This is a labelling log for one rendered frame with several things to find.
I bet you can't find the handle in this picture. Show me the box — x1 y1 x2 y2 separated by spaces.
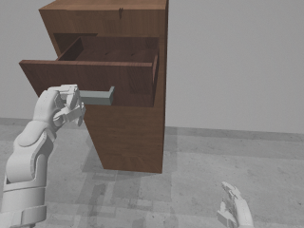
62 86 115 105
66 8 122 20

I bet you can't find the cabinet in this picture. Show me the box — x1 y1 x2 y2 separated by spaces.
38 0 169 174

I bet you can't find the robot left forearm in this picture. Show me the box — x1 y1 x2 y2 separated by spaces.
0 121 57 228

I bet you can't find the left robot hand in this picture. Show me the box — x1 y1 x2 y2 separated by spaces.
32 85 86 132

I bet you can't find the drawer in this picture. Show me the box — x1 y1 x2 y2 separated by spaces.
18 36 160 107

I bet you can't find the right robot hand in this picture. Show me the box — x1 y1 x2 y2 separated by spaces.
218 181 255 228

